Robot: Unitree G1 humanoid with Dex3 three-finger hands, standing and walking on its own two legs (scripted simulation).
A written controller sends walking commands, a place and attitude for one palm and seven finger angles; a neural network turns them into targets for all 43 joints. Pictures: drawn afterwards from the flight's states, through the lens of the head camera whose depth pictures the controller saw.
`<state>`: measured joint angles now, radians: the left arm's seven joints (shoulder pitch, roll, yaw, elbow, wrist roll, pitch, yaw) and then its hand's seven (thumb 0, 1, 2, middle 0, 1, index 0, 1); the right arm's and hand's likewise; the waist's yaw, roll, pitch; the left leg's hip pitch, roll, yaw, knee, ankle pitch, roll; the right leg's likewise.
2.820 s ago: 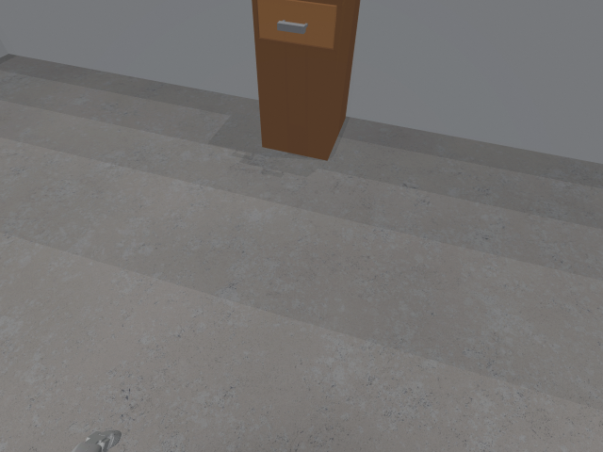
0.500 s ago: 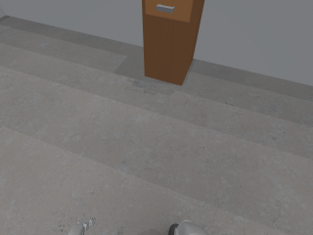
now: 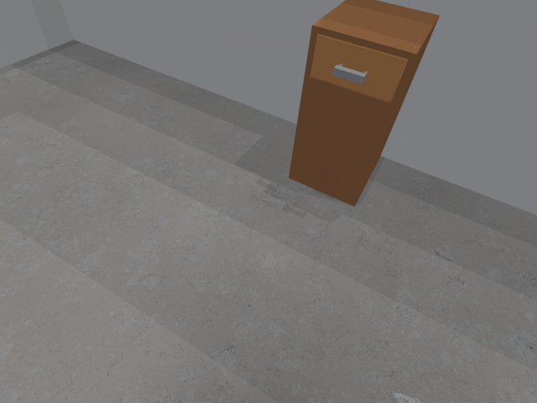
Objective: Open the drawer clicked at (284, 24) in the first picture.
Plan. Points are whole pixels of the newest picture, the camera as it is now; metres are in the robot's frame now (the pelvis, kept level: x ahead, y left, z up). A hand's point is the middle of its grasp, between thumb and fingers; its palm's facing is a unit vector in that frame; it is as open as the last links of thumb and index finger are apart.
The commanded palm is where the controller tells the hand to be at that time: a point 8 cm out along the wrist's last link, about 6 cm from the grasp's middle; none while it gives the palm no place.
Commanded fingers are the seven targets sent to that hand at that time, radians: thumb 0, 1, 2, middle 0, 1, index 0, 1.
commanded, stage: walk to a spot facing it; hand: left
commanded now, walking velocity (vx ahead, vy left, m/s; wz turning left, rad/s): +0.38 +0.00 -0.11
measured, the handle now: (351, 72) +1.22 -0.20 -0.08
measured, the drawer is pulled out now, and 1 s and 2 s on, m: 0.00 0.00 0.00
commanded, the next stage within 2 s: turn to face it in 0.62 s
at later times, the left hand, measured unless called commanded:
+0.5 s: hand (211, 324) +0.28 +0.13 -0.15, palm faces +0.00 -0.97 -0.23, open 7.4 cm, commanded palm none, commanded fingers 0.00 0.90 0.90 -0.20 -0.30 -0.20 -0.30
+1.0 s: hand (195, 300) +0.33 +0.18 -0.17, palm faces +0.06 -0.99 -0.14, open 7.4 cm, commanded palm none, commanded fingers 0.00 0.90 0.90 -0.20 -0.30 -0.20 -0.30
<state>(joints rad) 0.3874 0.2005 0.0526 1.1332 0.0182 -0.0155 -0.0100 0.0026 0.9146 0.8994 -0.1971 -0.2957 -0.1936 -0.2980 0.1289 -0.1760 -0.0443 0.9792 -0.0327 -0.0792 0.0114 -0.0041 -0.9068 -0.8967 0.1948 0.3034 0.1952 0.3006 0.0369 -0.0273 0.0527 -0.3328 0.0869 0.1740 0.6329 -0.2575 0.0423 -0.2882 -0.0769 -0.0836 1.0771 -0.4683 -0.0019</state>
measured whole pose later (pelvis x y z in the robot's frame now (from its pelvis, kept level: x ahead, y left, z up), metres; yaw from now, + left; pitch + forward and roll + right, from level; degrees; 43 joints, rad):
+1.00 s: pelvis +0.36 +0.01 +0.01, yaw -3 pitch -2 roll -1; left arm 0.34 0.15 0.05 1.11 0.01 0.02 0.01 0.01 0.91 0.90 -0.20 -0.30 -0.19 -0.30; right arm 0.11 -0.13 -0.04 1.00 -0.02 -0.05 -0.03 -0.02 -0.93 -0.90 0.20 0.30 0.20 0.30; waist 0.04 -0.02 0.08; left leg -0.30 0.10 0.25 0.55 -0.21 0.06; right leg -0.41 -0.08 -0.10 1.08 -0.48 0.03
